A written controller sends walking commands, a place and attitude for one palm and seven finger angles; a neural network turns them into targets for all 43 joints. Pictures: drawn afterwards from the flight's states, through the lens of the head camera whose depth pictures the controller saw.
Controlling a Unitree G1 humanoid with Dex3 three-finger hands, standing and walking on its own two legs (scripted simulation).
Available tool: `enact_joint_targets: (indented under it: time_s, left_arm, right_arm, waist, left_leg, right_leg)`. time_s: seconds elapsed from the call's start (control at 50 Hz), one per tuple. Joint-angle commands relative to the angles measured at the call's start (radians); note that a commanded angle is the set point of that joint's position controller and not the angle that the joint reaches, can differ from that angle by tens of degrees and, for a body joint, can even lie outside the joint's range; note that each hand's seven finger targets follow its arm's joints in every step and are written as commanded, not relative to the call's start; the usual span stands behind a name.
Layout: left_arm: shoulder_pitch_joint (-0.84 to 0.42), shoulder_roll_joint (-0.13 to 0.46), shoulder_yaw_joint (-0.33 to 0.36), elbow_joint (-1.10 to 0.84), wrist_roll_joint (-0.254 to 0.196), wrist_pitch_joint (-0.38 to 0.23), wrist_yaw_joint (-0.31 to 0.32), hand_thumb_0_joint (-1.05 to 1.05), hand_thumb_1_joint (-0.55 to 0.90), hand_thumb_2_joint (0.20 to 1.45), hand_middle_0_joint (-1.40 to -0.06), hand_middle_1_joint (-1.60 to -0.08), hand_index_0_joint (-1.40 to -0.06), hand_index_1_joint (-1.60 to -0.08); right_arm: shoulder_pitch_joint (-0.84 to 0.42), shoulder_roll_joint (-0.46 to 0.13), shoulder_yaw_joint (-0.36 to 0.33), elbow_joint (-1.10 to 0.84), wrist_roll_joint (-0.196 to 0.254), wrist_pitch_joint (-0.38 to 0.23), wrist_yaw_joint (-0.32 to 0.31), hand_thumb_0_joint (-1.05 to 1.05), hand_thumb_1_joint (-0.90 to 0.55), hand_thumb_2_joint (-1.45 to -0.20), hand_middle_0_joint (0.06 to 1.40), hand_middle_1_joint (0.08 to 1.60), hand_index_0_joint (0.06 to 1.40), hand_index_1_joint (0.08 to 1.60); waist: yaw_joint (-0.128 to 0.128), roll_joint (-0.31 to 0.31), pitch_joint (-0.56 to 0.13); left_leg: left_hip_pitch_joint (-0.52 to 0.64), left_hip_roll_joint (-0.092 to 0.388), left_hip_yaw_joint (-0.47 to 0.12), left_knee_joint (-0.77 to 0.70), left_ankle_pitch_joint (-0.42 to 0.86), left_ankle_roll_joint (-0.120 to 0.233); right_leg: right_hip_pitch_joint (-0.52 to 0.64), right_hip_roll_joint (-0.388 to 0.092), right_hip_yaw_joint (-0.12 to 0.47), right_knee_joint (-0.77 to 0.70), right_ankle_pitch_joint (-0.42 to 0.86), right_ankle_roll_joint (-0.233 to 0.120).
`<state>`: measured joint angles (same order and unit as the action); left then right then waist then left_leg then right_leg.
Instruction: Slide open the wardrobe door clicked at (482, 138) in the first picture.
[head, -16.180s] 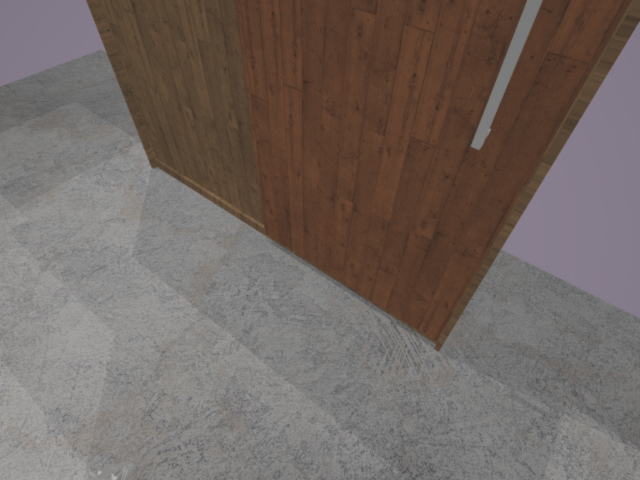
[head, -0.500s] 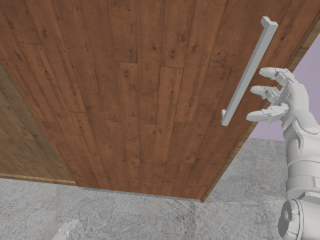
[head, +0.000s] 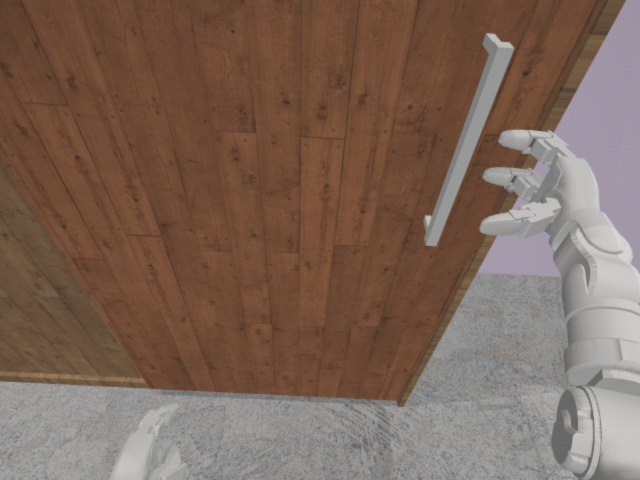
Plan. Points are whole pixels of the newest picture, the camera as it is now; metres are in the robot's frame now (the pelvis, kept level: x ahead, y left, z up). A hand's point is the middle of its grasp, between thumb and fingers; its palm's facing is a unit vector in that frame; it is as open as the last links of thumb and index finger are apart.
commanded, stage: move the hooked fingers beside the handle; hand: right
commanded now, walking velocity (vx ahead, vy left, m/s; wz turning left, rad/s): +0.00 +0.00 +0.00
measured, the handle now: (456, 156) +0.49 -0.13 +0.19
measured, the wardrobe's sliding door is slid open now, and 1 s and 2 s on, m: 0.00 0.00 0.00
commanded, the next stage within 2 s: feel for the door with the fingertips in 0.86 s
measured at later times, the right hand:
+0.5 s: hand (518, 202) +0.42 -0.20 +0.18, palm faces -0.01 +1.00 +0.00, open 14.0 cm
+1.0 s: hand (516, 189) +0.43 -0.20 +0.19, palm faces +0.01 +1.00 -0.01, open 14.0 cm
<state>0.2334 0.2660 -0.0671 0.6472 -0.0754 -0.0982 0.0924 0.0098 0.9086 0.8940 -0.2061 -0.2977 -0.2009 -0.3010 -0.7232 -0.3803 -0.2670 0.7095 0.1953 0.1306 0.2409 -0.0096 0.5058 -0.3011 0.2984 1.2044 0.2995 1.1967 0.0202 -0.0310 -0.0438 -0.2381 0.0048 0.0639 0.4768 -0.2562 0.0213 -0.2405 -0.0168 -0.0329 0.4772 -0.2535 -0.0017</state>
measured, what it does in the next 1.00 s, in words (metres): stands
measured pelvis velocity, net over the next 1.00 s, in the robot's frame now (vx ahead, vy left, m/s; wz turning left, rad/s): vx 0.01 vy -0.01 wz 0.01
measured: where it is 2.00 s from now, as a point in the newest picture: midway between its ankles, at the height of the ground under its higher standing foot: outside the picture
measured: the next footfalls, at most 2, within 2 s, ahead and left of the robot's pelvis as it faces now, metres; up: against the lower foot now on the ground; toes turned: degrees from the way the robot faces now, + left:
none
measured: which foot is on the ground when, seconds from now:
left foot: down 0.00-1.00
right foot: down 0.00-1.00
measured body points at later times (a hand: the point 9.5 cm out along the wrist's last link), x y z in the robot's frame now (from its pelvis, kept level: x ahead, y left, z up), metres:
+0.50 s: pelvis +0.01 +0.00 +0.00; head +0.01 +0.01 +0.45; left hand +0.11 +0.26 -0.10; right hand +0.41 -0.25 +0.18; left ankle +0.00 +0.10 -0.74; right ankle +0.00 -0.12 -0.74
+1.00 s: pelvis +0.01 -0.01 +0.00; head +0.01 +0.00 +0.45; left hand +0.13 +0.24 -0.10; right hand +0.43 -0.25 +0.19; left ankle +0.00 +0.10 -0.74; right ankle +0.00 -0.12 -0.74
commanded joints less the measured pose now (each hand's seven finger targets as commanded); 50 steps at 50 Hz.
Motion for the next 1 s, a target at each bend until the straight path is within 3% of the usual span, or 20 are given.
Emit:
enact_joint_targets:
  time_s: [0.0, 0.08, 0.1, 0.16, 0.2, 0.26, 0.32, 0.4, 0.42, 0.5, 0.54, 0.58, 0.6, 0.66, 0.72, 0.74, 0.8, 0.9, 0.96, 0.98]
  left_arm:
    - [-0.001, 0.14, 0.057, -0.12, -0.002, -0.029, 0.007, 0.0, 0.9, 0.9, -0.2, -0.3, -0.2, -0.3]
    - [-0.006, 0.123, 0.057, -0.155, 0.005, -0.049, 0.007, 0.0, 0.9, 0.9, -0.2, -0.3, -0.2, -0.3]
    - [-0.003, 0.125, 0.057, -0.156, 0.005, -0.05, 0.007, 0.0, 0.9, 0.9, -0.2, -0.3, -0.2, -0.3]
    - [0.01, 0.133, 0.057, -0.126, 0.0, -0.054, 0.014, 0.0, 0.9, 0.9, -0.2, -0.3, -0.2, -0.3]
    - [0.021, 0.144, 0.06, -0.117, -0.002, -0.049, 0.013, 0.0, 0.9, 0.9, -0.2, -0.3, -0.2, -0.3]
    - [0.022, 0.142, 0.062, -0.123, -0.007, -0.042, 0.003, 0.0, 0.9, 0.9, -0.2, -0.3, -0.2, -0.3]
    - [0.022, 0.148, 0.07, -0.144, -0.004, -0.038, -0.005, 0.0, 0.9, 0.9, -0.2, -0.3, -0.2, -0.3]
    - [0.008, 0.14, 0.072, -0.161, 0.0, -0.048, 0.001, 0.0, 0.9, 0.9, -0.2, -0.3, -0.2, -0.3]
    - [0.008, 0.14, 0.073, -0.16, 0.002, -0.051, 0.004, 0.0, 0.9, 0.9, -0.2, -0.3, -0.2, -0.3]
    - [0.009, 0.138, 0.063, -0.129, -0.001, -0.053, 0.017, 0.0, 0.9, 0.9, -0.2, -0.3, -0.2, -0.3]
    - [0.002, 0.134, 0.059, -0.121, -0.002, -0.054, 0.017, 0.0, 0.9, 0.9, -0.2, -0.3, -0.2, -0.3]
    - [0.007, 0.137, 0.058, -0.113, -0.006, -0.053, 0.015, 0.0, 0.9, 0.9, -0.2, -0.3, -0.2, -0.3]
    - [0.016, 0.143, 0.063, -0.113, -0.004, -0.05, 0.015, 0.0, 0.9, 0.9, -0.2, -0.3, -0.2, -0.3]
    - [0.012, 0.143, 0.063, -0.124, -0.004, -0.048, 0.01, 0.0, 0.9, 0.9, -0.2, -0.3, -0.2, -0.3]
    - [0.01, 0.14, 0.065, -0.142, 0.001, -0.046, 0.004, 0.0, 0.9, 0.9, -0.2, -0.3, -0.2, -0.3]
    - [0.0, 0.134, 0.063, -0.15, 0.001, -0.047, 0.001, 0.0, 0.9, 0.9, -0.2, -0.3, -0.2, -0.3]
    - [0.0, 0.134, 0.061, -0.148, 0.002, -0.043, 0.003, 0.0, 0.9, 0.9, -0.2, -0.3, -0.2, -0.3]
    - [0.004, 0.135, 0.059, -0.135, 0.003, -0.031, 0.007, 0.0, 0.9, 0.9, -0.2, -0.3, -0.2, -0.3]
    - [-0.001, 0.126, 0.058, -0.14, 0.001, -0.035, 0.004, 0.0, 0.9, 0.9, -0.2, -0.3, -0.2, -0.3]
    - [0.003, 0.126, 0.061, -0.141, 0.002, -0.038, 0.002, 0.0, 0.9, 0.9, -0.2, -0.3, -0.2, -0.3]
  right_arm:
    - [-0.457, -0.272, -0.064, -0.122, -0.015, -0.067, -0.02, 0.0, 0.5, -0.3, 0.3, 1.2, 0.3, 1.2]
    - [-0.551, -0.287, -0.078, -0.324, 0.0, -0.179, -0.001, 0.0, 0.5, -0.3, 0.3, 1.2, 0.3, 1.2]
    - [-0.559, -0.291, -0.074, -0.351, 0.012, -0.197, 0.006, 0.0, 0.5, -0.3, 0.3, 1.2, 0.3, 1.2]
    - [-0.512, -0.297, -0.101, -0.24, 0.025, -0.173, 0.022, 0.0, 0.5, -0.3, 0.3, 1.2, 0.3, 1.2]
    - [-0.423, -0.31, -0.12, -0.153, 0.021, -0.128, 0.026, 0.0, 0.5, -0.3, 0.3, 1.2, 0.3, 1.2]
    - [-0.359, -0.229, -0.052, -0.122, 0.004, -0.072, 0.031, 0.0, 0.5, -0.3, 0.3, 1.2, 0.3, 1.2]
    - [-0.311, -0.251, -0.079, -0.181, 0.014, -0.07, 0.033, 0.0, 0.5, -0.3, 0.3, 1.2, 0.3, 1.2]
    - [-0.42, -0.278, -0.092, -0.387, 0.04, -0.136, 0.033, 0.0, 0.5, -0.3, 0.3, 1.2, 0.3, 1.2]
    - [-0.435, -0.315, -0.129, -0.415, 0.038, -0.146, 0.028, 0.0, 0.5, -0.3, 0.3, 1.2, 0.3, 1.2]
    - [-0.484, -0.324, -0.114, -0.361, 0.023, -0.137, 0.015, 0.0, 0.5, -0.3, 0.3, 1.2, 0.3, 1.2]
    - [-0.46, -0.282, -0.083, -0.297, 0.01, -0.108, 0.014, 0.0, 0.5, -0.3, 0.3, 1.2, 0.3, 1.2]
    - [-0.449, -0.225, -0.031, -0.218, 0.011, -0.078, 0.022, 0.0, 0.5, -0.3, 0.3, 1.2, 0.3, 1.2]
    - [-0.413, -0.231, -0.043, -0.181, 0.013, -0.069, 0.025, 0.0, 0.5, -0.3, 0.3, 1.2, 0.3, 1.2]
    - [-0.417, -0.214, -0.034, -0.163, 0.02, -0.054, 0.04, 0.0, 0.5, -0.3, 0.3, 1.2, 0.3, 1.2]
    - [-0.429, -0.261, -0.077, -0.245, 0.029, -0.093, 0.036, 0.0, 0.5, -0.3, 0.3, 1.2, 0.3, 1.2]
    - [-0.438, -0.235, -0.058, -0.281, 0.03, -0.104, 0.034, 0.0, 0.5, -0.3, 0.3, 1.2, 0.3, 1.2]
    - [-0.451, -0.281, -0.091, -0.301, 0.03, -0.13, 0.015, 0.0, 0.5, -0.3, 0.3, 1.2, 0.3, 1.2]
    - [-0.476, -0.292, -0.091, -0.267, 0.001, -0.104, -0.009, 0.0, 0.5, -0.3, 0.3, 1.2, 0.3, 1.2]
    - [-0.478, -0.217, -0.034, -0.289, -0.003, -0.09, -0.002, 0.0, 0.5, -0.3, 0.3, 1.2, 0.3, 1.2]
    - [-0.464, -0.189, -0.022, -0.296, 0.007, -0.087, 0.004, 0.0, 0.5, -0.3, 0.3, 1.2, 0.3, 1.2]
  waist:
    - [0.018, 0.04, -0.206]
    - [0.006, -0.051, -0.408]
    - [0.01, -0.018, -0.418]
    - [0.015, 0.021, -0.324]
    - [0.001, 0.052, -0.255]
    - [0.0, -0.023, -0.188]
    - [-0.01, 0.036, -0.226]
    - [0.0, 0.031, -0.321]
    - [-0.005, 0.022, -0.353]
    - [0.024, -0.016, -0.263]
    - [0.022, -0.061, -0.222]
    - [0.034, -0.038, -0.19]
    - [0.029, 0.007, -0.201]
    - [0.023, 0.01, -0.237]
    - [0.006, 0.036, -0.319]
    - [0.005, 0.015, -0.333]
    - [0.004, 0.047, -0.316]
    - [0.012, 0.0, -0.265]
    - [0.014, -0.076, -0.288]
    - [0.015, -0.052, -0.306]
  left_leg:
    - [0.017, 0.007, -0.044, -0.062, 0.209, 0.002]
    - [0.112, 0.0, -0.054, -0.03, 0.349, 0.011]
    - [0.124, -0.003, -0.05, -0.029, 0.364, 0.008]
    - [0.096, -0.009, -0.047, -0.05, 0.323, 0.004]
    - [0.083, -0.006, -0.042, -0.061, 0.301, 0.004]
    - [0.034, -0.003, -0.033, -0.059, 0.295, 0.009]
    - [0.064, -0.006, -0.032, -0.052, 0.313, 0.008]
    - [0.101, -0.01, -0.042, -0.05, 0.336, 0.005]
    - [0.114, -0.012, -0.049, -0.049, 0.346, 0.005]
    - [0.062, -0.012, -0.043, -0.071, 0.283, 0.003]
    - [0.033, -0.01, -0.041, -0.074, 0.262, 0.008]
    - [-0.004, -0.01, -0.034, -0.08, 0.222, 0.007]
    - [0.005, -0.012, -0.03, -0.079, 0.231, 0.007]
    - [0.009, -0.008, -0.033, -0.062, 0.269, 0.009]
    - [0.063, -0.009, -0.034, -0.041, 0.336, 0.01]
    - [0.066, -0.01, -0.037, -0.036, 0.349, 0.01]
    - [0.073, -0.012, -0.037, -0.041, 0.334, 0.006]
    - [0.054, -0.008, -0.036, -0.05, 0.304, 0.007]
    - [0.038, -0.01, -0.033, -0.047, 0.324, 0.014]
    - [0.046, -0.012, -0.031, -0.044, 0.348, 0.014]
  right_leg:
    - [0.069, 0.015, 0.031, -0.039, 0.152, -0.044]
    - [0.193, 0.014, 0.03, -0.018, 0.288, -0.043]
    - [0.196, 0.008, 0.034, -0.017, 0.306, -0.045]
    - [0.147, 0.007, 0.03, -0.037, 0.243, -0.047]
    - [0.103, 0.008, 0.023, -0.046, 0.221, -0.049]
    - [0.078, 0.012, 0.018, -0.05, 0.221, -0.041]
    - [0.079, 0.01, 0.018, -0.044, 0.24, -0.044]
    - [0.146, 0.008, 0.021, -0.038, 0.273, -0.05]
    - [0.162, 0.01, 0.024, -0.035, 0.282, -0.052]
    - [0.151, 0.009, 0.024, -0.045, 0.233, -0.05]
    - [0.141, 0.011, 0.025, -0.05, 0.216, -0.045]
    - [0.121, 0.01, 0.032, -0.052, 0.176, -0.042]
    - [0.119, 0.009, 0.03, -0.047, 0.186, -0.045]
    - [0.117, 0.015, 0.031, -0.033, 0.208, -0.043]
    - [0.139, 0.014, 0.034, -0.021, 0.277, -0.042]
    - [0.156, 0.015, 0.032, -0.019, 0.292, -0.043]
    - [0.142, 0.011, 0.032, -0.021, 0.282, -0.045]
    - [0.124, 0.009, 0.032, -0.031, 0.259, -0.043]
    - [0.167, 0.009, 0.035, -0.029, 0.297, -0.037]
    - [0.178, 0.009, 0.036, -0.022, 0.321, -0.038]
